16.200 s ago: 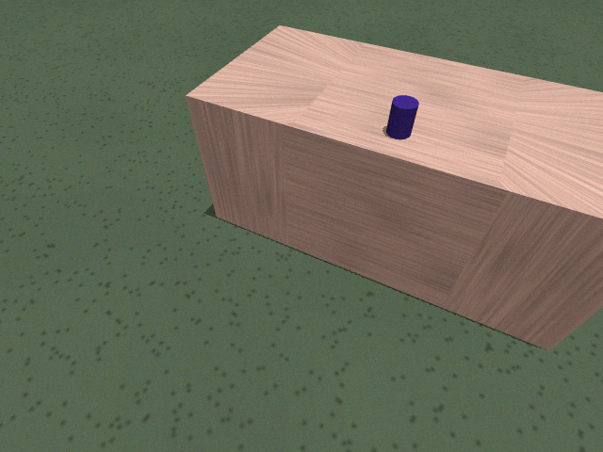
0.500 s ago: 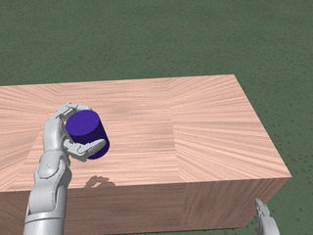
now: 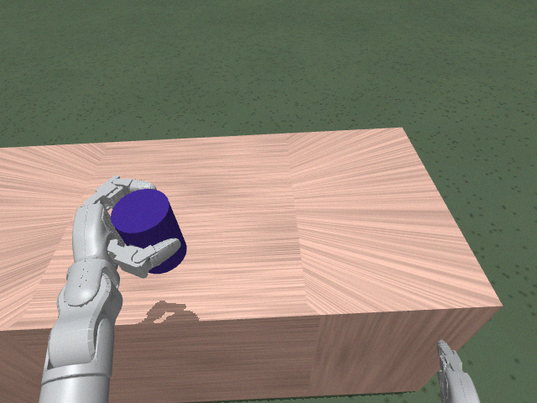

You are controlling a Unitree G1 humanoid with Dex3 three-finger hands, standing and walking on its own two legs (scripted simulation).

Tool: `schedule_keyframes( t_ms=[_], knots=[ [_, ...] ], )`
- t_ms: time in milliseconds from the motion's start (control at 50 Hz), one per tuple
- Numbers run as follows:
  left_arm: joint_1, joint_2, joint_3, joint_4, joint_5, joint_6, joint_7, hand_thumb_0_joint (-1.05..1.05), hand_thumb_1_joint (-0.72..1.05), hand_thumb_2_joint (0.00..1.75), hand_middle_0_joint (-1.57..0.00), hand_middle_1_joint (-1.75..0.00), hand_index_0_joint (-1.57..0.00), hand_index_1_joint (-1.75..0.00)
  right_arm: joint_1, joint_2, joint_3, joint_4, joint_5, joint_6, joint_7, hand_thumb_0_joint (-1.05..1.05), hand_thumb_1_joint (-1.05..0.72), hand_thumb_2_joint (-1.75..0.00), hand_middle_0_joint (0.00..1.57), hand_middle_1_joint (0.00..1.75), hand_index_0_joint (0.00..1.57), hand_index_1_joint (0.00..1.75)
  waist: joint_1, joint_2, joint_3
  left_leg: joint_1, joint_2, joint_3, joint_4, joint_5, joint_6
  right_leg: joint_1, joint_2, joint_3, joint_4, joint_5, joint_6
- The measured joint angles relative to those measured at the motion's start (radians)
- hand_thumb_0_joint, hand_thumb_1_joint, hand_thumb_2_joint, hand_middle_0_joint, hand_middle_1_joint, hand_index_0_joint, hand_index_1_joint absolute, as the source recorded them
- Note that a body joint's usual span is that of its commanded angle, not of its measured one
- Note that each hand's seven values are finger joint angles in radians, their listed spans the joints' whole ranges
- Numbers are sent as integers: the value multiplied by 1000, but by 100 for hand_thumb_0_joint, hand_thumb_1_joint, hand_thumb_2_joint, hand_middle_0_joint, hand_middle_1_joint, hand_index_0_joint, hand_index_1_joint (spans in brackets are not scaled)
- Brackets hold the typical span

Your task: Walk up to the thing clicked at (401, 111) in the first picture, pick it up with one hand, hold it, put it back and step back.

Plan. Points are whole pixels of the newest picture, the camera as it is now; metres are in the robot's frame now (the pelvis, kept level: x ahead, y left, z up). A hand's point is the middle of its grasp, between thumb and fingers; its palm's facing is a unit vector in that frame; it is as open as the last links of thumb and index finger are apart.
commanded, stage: hold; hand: left
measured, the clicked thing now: (152, 232) +0.33 +0.17 +0.13
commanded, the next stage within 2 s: crouch in 0.46 s
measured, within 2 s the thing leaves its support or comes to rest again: neither
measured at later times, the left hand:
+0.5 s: hand (146, 224) +0.33 +0.17 +0.14, palm faces +0.18 -0.98 +0.01, open 10.6 cm
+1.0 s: hand (150, 229) +0.37 +0.19 +0.09, palm faces +0.19 -0.98 +0.03, open 10.6 cm
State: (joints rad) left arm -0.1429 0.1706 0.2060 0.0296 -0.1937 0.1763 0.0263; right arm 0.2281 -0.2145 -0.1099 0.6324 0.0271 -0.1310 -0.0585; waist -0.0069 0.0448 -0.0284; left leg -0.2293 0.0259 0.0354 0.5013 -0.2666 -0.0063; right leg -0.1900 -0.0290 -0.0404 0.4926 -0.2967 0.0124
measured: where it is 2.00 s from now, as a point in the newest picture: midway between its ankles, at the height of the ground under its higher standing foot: outside the picture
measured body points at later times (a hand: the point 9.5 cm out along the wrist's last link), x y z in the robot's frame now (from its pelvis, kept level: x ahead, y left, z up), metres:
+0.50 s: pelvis +0.00 +0.00 +0.00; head -0.01 -0.02 +0.45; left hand +0.32 +0.22 +0.14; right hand +0.16 -0.26 -0.08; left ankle +0.00 +0.12 -0.74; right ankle -0.02 -0.12 -0.74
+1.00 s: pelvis -0.01 +0.00 -0.01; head +0.01 +0.00 +0.44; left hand +0.35 +0.24 +0.09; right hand +0.14 -0.27 -0.09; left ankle +0.00 +0.12 -0.74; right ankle -0.02 -0.12 -0.74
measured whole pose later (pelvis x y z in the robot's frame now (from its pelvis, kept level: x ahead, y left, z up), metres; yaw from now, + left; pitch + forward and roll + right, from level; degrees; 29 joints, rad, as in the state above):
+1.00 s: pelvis -0.01 +0.00 -0.01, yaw +0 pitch +3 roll +0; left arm -0.31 0.22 0.26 0.39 -0.18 -0.02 0.00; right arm 0.19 -0.22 -0.11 0.66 0.02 -0.12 -0.05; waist -0.04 0.01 -0.02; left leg -0.34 0.03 0.04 0.57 -0.28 0.00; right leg -0.31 -0.03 -0.03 0.57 -0.31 0.01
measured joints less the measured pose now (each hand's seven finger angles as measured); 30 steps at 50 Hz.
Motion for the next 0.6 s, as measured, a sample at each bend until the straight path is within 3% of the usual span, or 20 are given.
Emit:
schedule_keyframes(
  t_ms=[600],
  knots=[
    [1,-3,-7,-39,4,17,9,-1,-59,108,-74,-113,-76,-116,1,-2,1,-9,0,7,-2,-1,50,-6,5,6,6,5,1,0,5,10,0,-2,-5,0,0,12,0,-2,-8,1,0]
  ],
)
